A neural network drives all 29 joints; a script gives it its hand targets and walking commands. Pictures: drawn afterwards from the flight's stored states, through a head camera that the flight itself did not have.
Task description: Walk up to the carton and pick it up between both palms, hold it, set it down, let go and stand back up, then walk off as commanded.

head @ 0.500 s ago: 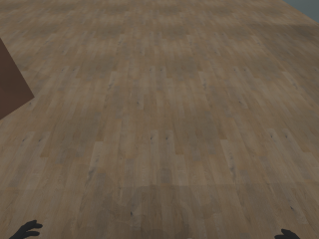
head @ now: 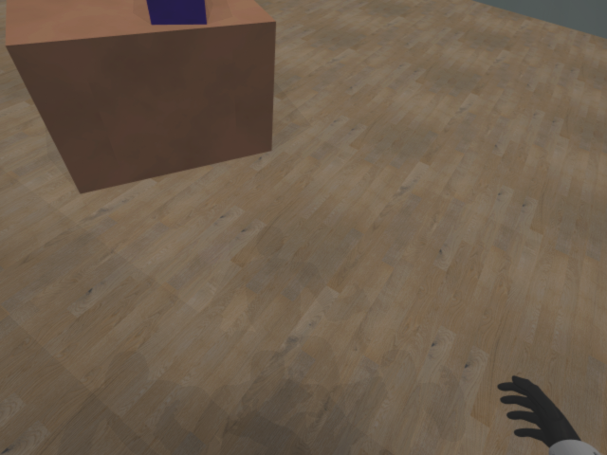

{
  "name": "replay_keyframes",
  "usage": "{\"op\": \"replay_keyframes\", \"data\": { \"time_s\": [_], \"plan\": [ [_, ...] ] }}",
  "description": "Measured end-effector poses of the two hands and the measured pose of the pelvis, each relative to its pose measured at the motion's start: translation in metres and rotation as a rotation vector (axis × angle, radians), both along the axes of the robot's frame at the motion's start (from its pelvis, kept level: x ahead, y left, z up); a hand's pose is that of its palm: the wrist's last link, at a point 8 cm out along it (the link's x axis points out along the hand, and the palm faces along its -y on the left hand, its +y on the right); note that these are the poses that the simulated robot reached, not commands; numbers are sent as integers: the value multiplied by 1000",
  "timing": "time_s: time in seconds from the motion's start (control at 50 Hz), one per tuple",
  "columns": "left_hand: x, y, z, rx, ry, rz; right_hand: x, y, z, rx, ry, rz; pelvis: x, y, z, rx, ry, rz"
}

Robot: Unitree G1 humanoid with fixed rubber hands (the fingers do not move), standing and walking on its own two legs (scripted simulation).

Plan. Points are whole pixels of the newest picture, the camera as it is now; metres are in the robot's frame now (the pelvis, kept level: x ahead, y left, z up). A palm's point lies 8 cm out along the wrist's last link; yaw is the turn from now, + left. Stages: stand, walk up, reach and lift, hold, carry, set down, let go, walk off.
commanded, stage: walk up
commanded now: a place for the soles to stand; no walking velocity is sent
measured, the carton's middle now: out of the picture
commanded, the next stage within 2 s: none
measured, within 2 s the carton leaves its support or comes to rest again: neither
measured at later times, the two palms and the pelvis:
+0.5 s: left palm (64, 378) +0.21 +0.31 -0.03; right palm (466, 250) +0.50 -0.29 -0.05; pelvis +0.27 -0.03 +0.01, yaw +19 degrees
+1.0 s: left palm (82, 235) +0.46 +0.42 -0.07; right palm (382, 139) +0.78 -0.14 -0.02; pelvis +0.53 +0.10 +0.02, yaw +31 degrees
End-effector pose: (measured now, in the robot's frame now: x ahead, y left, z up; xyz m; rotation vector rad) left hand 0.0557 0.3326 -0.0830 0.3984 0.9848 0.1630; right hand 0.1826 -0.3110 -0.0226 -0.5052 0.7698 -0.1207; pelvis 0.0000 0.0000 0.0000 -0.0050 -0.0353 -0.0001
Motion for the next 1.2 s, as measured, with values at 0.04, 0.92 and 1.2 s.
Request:
{"op": "replay_keyframes", "data": {
  "time_s": [0.04, 0.92, 1.2],
  "plan": [
    [43, -11, 10, -30, -75, -34, -8, -7, -3, -13, 67, -34, 20, -2, 7, 4, -4, 37],
    [346, 68, 2, -54, -14, 476, 579, 190, -2, -56, 53, 460, 490, 87, 10, -12, -5, 527],
    [536, 114, 34, 91, -123, 424, 717, 161, -36, -61, 109, 417, 653, 104, -7, 7, -5, 562]
  ]
}}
